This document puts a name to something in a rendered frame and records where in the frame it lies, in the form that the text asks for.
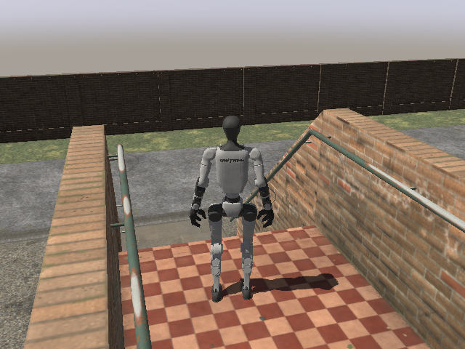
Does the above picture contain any robot left upper arm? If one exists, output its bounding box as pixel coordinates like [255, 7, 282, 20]
[198, 148, 217, 188]

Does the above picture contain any left robot hand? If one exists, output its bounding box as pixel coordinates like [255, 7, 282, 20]
[189, 207, 206, 227]

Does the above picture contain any robot left forearm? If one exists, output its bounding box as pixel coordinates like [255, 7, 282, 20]
[191, 177, 205, 210]

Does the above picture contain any robot right forearm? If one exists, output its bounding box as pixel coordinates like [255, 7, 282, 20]
[259, 177, 272, 210]

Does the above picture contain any right robot hand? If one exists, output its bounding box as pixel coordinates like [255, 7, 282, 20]
[257, 208, 274, 228]

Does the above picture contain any robot torso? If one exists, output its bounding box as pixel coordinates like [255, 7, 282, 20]
[215, 144, 249, 217]

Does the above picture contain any robot left shin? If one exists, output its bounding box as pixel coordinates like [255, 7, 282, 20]
[211, 244, 221, 292]

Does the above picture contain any robot right upper arm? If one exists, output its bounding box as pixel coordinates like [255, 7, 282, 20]
[247, 147, 266, 188]

